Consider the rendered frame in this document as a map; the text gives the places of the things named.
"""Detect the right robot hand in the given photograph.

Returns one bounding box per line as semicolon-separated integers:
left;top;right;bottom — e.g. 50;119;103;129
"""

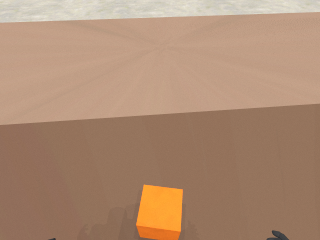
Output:
266;230;289;240

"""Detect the carton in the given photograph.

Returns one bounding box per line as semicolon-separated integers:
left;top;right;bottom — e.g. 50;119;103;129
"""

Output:
136;185;183;240

